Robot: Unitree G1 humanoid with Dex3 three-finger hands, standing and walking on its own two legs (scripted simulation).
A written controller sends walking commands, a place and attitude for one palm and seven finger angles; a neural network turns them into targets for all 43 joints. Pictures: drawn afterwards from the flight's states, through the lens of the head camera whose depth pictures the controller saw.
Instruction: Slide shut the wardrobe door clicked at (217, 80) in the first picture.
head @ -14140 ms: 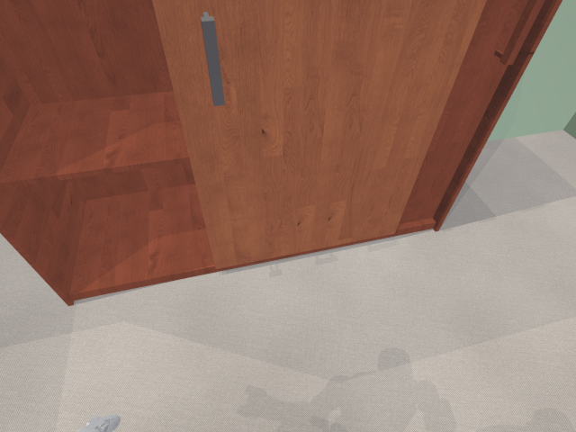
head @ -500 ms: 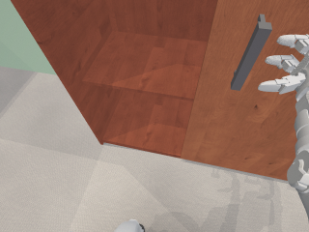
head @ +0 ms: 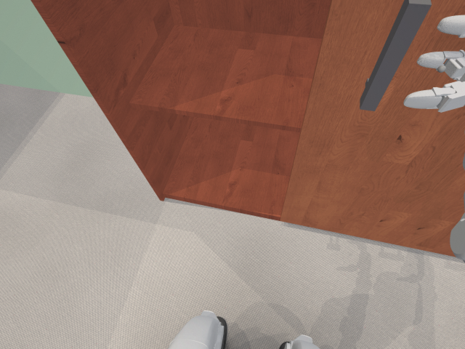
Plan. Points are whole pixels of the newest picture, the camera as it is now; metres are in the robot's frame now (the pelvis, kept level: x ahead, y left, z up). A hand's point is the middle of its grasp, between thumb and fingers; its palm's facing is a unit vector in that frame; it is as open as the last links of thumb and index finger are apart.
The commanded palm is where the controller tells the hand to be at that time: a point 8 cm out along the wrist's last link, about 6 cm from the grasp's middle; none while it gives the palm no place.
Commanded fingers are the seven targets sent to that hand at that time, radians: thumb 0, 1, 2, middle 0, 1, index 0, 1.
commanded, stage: move the hooked fingers beside the handle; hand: right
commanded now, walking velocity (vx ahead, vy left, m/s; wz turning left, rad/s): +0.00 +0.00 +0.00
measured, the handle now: (388, 52) +0.58 -0.12 +0.16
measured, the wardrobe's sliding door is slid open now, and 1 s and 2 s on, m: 0.55 0.55 0.55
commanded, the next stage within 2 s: none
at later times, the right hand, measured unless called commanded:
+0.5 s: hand (439, 68) +0.54 -0.19 +0.17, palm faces +0.04 +1.00 -0.02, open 13.4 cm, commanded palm +0.54 -0.22 +0.15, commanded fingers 0.00 0.50 -0.30 0.30 1.20 0.30 1.20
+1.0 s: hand (438, 68) +0.54 -0.19 +0.17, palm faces +0.04 +1.00 -0.02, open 13.5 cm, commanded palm +0.54 -0.22 +0.15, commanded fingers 0.00 0.50 -0.30 0.30 1.20 0.30 1.20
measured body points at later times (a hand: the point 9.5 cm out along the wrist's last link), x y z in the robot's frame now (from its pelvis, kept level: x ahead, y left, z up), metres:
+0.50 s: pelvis -0.01 +0.00 -0.01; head +0.10 -0.02 +0.43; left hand -0.02 +0.26 -0.11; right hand +0.53 -0.24 +0.18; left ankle +0.06 +0.14 -0.70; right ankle +0.04 -0.12 -0.70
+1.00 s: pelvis +0.01 +0.00 +0.00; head +0.10 -0.01 +0.44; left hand +0.01 +0.27 -0.11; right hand +0.53 -0.24 +0.18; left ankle +0.06 +0.14 -0.70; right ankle +0.04 -0.12 -0.70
